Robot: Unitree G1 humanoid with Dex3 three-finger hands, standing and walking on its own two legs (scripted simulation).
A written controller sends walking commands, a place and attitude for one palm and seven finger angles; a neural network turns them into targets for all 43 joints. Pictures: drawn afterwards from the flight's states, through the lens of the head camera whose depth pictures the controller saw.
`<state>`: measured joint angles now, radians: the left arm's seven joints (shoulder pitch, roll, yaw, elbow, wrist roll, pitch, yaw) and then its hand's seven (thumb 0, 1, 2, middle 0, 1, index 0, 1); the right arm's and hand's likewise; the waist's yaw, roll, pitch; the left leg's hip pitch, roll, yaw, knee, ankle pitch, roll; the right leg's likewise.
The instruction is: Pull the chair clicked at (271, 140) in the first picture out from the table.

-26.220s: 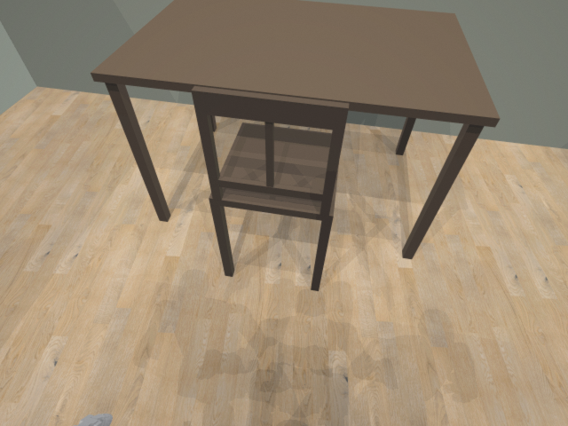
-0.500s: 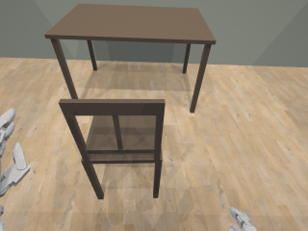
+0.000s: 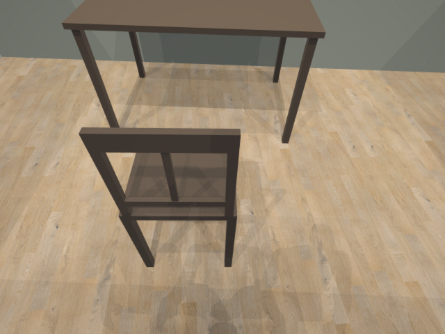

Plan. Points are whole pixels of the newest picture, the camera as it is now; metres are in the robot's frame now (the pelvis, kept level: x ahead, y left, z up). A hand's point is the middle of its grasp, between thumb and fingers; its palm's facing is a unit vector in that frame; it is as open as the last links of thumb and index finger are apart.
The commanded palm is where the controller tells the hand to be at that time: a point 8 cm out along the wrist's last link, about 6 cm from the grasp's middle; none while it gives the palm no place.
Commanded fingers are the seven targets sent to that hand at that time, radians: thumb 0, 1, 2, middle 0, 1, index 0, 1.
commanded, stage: let the arm hang, fingers relaxed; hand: left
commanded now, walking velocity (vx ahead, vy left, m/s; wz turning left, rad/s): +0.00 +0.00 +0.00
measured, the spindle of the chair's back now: (170, 177) +0.51 +0.17 -0.11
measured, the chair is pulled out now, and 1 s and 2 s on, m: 0.61 0.61 0.61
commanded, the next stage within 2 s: look to check the result in 0.58 s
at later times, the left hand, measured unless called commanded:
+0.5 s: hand out of the picture -0.02 +0.15 -0.18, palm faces +0.03 -0.99 -0.16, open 7.3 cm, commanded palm none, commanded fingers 0.00 0.90 0.90 -0.20 -0.30 -0.20 -0.30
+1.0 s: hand out of the picture -0.01 +0.14 -0.17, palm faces +0.03 -0.98 -0.18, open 7.3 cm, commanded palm none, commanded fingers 0.00 0.90 0.90 -0.20 -0.30 -0.20 -0.30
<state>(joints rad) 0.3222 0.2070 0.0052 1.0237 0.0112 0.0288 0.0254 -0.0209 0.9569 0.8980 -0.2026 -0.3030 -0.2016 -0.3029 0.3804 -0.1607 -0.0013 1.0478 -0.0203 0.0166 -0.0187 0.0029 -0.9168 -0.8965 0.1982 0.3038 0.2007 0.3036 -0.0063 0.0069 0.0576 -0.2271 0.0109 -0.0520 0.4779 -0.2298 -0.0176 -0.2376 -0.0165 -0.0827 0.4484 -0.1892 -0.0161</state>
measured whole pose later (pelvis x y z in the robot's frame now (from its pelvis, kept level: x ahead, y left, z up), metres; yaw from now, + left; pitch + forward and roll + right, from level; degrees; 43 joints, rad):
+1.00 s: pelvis +0.00 -0.02 +0.00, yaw +0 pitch -1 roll +0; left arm 0.31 0.12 0.00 1.08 0.01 0.01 0.04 0.01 0.91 0.90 -0.20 -0.30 -0.20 -0.30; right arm 0.36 -0.10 0.00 1.08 -0.02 0.00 -0.03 0.00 -0.91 -0.90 0.20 0.30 0.20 0.30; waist 0.00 0.01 0.05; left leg -0.22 0.03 -0.05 0.46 -0.23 -0.04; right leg -0.25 0.00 -0.08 0.47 -0.20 -0.04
